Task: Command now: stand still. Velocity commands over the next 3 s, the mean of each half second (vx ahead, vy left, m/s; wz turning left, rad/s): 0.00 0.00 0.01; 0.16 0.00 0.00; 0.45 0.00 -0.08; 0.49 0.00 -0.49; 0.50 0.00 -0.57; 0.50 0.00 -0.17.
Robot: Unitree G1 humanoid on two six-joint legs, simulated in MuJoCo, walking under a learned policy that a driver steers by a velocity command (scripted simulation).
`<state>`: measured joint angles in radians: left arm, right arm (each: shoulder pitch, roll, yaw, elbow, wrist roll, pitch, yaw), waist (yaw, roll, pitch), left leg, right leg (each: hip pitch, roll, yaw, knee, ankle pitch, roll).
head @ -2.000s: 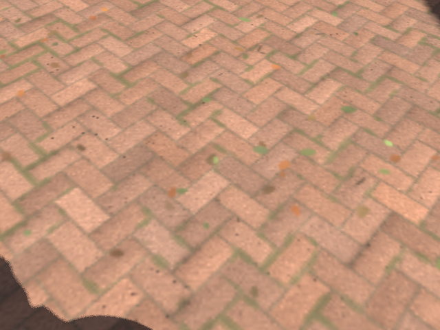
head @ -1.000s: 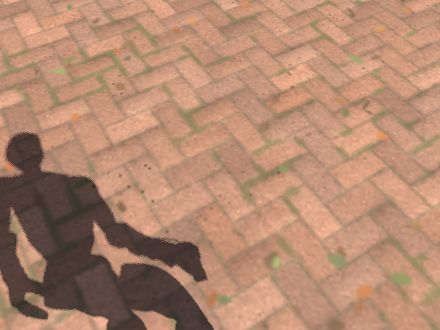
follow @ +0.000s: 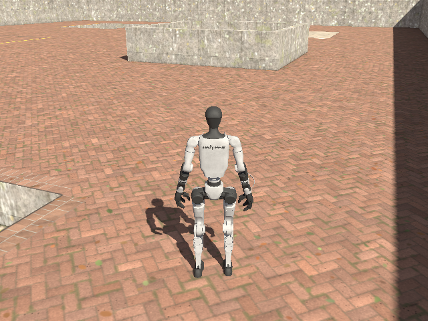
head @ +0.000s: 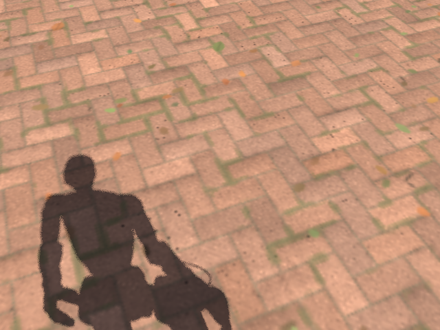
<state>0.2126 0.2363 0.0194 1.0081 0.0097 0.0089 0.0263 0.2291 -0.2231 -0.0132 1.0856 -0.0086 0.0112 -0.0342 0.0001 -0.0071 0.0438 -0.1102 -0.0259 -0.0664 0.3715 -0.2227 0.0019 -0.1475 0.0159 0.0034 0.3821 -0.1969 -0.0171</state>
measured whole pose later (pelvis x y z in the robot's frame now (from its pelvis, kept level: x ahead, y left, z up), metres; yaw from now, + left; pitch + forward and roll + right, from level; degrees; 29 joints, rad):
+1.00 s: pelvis +0.06 -0.02 -0.01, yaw +0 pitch +0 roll +0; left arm 0.34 0.18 0.03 1.05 0.02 -0.07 0.00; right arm 0.42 -0.19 -0.04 1.12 -0.01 -0.02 -0.02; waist 0.00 0.03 -0.03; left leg -0.16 -0.02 -0.09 0.59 -0.42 0.06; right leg -0.19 0.05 -0.02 0.54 -0.34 -0.07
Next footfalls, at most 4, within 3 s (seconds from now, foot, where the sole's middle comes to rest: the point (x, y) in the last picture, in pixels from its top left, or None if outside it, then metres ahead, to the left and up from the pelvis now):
1.36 left None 0.41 0.06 -0.78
1.90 right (271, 284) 0.67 -0.14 -0.78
2.46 left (269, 193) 1.05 -0.16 -0.78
2.96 right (350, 185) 1.09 -0.48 -0.78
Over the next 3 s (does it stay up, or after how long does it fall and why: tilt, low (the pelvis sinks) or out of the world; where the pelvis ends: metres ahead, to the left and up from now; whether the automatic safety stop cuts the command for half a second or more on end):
stays up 1.05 -0.34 -0.02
